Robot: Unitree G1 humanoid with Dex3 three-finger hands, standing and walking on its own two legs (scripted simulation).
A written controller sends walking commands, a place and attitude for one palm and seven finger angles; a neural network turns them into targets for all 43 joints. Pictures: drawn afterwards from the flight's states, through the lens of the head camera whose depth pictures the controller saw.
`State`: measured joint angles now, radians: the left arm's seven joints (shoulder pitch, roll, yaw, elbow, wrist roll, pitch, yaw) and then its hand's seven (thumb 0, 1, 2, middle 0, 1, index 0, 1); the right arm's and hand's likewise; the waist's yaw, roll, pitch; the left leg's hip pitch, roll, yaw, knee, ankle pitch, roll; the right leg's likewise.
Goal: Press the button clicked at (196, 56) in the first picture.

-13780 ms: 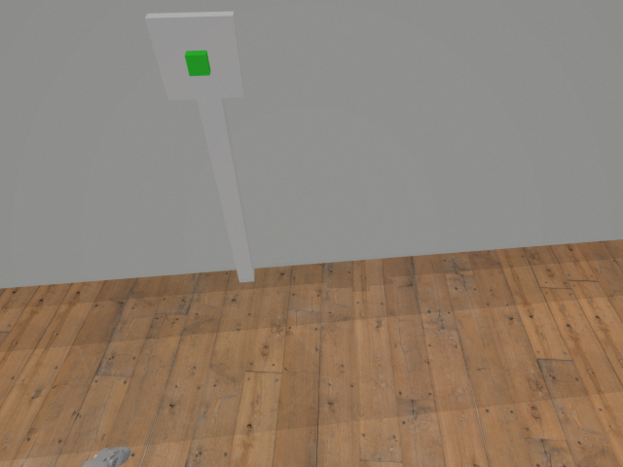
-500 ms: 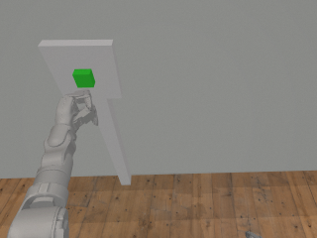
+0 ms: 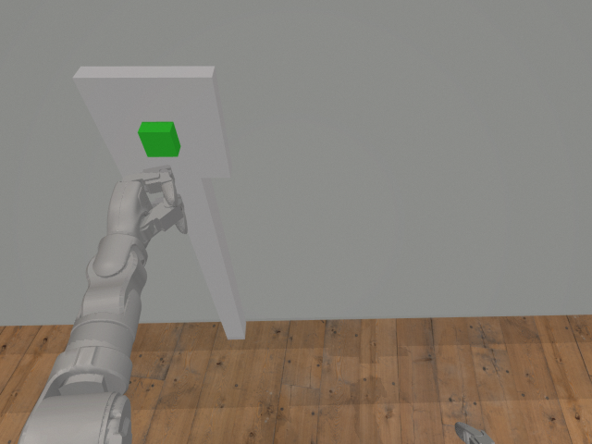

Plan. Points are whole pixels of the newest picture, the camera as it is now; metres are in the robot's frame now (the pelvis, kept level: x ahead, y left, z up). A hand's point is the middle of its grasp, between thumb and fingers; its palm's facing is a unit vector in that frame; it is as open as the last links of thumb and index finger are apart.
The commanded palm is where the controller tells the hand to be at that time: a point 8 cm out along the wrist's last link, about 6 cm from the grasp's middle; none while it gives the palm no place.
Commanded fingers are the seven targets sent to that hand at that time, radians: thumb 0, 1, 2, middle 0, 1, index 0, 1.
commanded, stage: aim a knuckle at the button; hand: left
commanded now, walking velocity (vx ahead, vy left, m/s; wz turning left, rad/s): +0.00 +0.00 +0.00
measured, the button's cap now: (160, 138) +0.51 +0.21 +0.14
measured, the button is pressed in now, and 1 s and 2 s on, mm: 0 12 5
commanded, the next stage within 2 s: press the button with the knuckle in 0.08 s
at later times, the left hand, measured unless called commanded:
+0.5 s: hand (178, 189) +0.44 +0.18 +0.11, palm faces +0.05 -1.00 -0.02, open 3.1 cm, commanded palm +0.41 +0.22 +0.11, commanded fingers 0.00 0.90 0.90 -1.30 -1.50 -1.30 -1.50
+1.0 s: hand (186, 171) +0.47 +0.17 +0.11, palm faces +0.02 -1.00 +0.00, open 3.4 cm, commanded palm +0.46 +0.23 +0.11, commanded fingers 0.00 0.90 0.90 -1.30 -1.50 -1.30 -1.50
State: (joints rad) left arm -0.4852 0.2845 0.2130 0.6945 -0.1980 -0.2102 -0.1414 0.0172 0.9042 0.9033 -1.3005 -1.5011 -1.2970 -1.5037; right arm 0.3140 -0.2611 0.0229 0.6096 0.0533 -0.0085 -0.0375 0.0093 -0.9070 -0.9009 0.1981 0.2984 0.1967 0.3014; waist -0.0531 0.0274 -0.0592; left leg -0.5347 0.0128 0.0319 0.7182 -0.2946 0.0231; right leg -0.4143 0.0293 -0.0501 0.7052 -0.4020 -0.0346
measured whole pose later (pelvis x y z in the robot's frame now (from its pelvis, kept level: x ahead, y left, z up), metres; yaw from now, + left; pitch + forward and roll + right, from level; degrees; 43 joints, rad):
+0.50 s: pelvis +0.00 +0.00 +0.00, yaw +0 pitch +8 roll -1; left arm -0.64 0.34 0.25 0.86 -0.17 -0.23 -0.14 0.02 0.90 0.90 -1.30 -1.50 -1.30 -1.50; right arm 0.34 -0.26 0.02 0.63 0.05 0.00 -0.04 0.01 -0.91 -0.90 0.20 0.30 0.20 0.30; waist -0.08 0.02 -0.06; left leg -0.57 0.02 0.03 0.74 -0.30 0.02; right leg -0.45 0.04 -0.05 0.72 -0.41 -0.04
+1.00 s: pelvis +0.00 +0.00 -0.01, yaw +0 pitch +10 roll -1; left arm -0.83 0.41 0.31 1.09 -0.13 -0.27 -0.19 0.02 0.90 0.90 -1.30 -1.50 -1.48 -1.50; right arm 0.37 -0.27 0.03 0.64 0.04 0.03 -0.04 0.01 -0.91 -0.90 0.20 0.30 0.20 0.30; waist -0.12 0.02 -0.06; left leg -0.65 0.03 0.02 0.78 -0.31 0.02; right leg -0.53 0.04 -0.06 0.75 -0.41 -0.04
